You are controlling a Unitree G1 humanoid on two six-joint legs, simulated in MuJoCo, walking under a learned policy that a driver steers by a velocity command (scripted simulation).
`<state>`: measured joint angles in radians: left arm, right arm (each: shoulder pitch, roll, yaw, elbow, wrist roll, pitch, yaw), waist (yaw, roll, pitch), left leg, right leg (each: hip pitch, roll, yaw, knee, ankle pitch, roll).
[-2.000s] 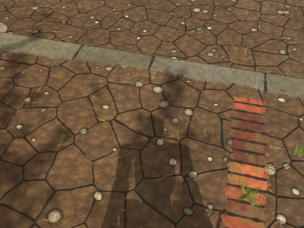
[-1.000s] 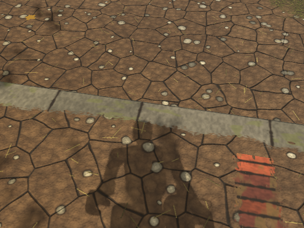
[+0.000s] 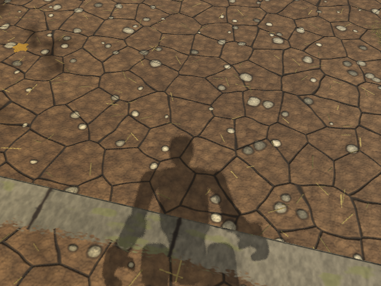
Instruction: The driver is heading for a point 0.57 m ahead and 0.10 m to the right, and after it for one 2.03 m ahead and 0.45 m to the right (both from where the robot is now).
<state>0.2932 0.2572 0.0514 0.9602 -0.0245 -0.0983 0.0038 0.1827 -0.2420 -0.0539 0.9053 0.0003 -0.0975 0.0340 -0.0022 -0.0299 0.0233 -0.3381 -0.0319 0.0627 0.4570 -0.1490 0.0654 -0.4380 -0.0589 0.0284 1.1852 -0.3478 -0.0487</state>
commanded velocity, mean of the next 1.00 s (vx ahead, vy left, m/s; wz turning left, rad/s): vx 0.40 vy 0.00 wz -0.17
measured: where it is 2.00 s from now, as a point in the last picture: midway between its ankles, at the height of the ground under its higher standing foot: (230, 277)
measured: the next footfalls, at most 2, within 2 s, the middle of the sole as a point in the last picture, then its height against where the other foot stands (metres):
right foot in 0.44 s outside the picture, level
left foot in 0.90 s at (196, 252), level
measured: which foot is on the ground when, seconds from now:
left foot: down 0.00-0.46, up 0.48-0.88, down 0.90-1.00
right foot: up 0.00-0.42, down 0.44-0.92, up 0.94-1.00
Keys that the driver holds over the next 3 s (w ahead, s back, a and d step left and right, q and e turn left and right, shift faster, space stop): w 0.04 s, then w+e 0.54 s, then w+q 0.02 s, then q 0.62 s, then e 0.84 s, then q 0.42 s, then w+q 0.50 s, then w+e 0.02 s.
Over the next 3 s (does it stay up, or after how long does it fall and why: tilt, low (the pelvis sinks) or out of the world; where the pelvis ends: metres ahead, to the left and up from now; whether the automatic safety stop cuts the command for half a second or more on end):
stays up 0.61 -0.19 -0.01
